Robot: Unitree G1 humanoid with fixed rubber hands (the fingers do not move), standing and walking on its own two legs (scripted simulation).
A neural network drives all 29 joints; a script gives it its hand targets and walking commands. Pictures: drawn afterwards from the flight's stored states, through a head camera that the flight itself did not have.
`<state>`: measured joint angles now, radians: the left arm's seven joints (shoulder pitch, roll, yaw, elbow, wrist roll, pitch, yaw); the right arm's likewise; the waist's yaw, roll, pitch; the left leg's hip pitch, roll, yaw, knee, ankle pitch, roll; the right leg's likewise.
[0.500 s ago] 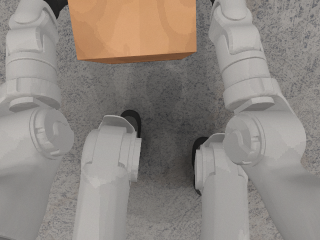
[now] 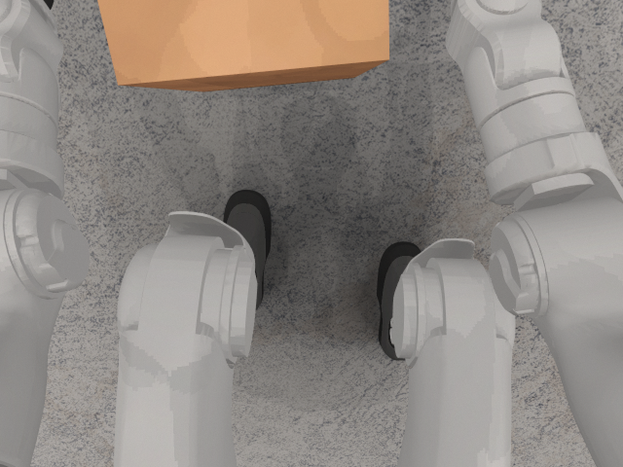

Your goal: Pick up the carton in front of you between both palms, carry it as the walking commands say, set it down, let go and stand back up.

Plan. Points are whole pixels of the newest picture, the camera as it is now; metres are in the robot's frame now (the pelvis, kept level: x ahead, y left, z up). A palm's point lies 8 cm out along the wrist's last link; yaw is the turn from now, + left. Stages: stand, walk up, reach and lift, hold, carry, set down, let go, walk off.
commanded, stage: set down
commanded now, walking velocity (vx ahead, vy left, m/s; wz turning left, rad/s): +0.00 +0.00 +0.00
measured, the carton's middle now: out of the picture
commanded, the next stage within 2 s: let go in 1.02 s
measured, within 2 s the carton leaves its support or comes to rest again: neither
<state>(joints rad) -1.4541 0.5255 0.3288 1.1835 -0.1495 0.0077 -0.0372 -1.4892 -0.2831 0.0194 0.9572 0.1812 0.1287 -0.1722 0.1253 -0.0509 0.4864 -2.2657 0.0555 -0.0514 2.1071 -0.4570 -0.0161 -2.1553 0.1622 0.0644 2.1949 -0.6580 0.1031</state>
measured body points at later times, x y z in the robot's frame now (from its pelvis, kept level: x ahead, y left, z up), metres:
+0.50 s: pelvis +0.01 +0.01 +0.09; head +0.34 +0.08 +0.38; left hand +0.51 +0.35 -0.03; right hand +0.59 -0.03 -0.03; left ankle +0.14 +0.14 -0.35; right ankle +0.10 -0.13 -0.35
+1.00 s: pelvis +0.04 +0.02 +0.23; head +0.35 +0.09 +0.55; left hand +0.51 +0.36 +0.12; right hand +0.59 -0.03 +0.12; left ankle +0.14 +0.14 -0.35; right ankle +0.10 -0.13 -0.35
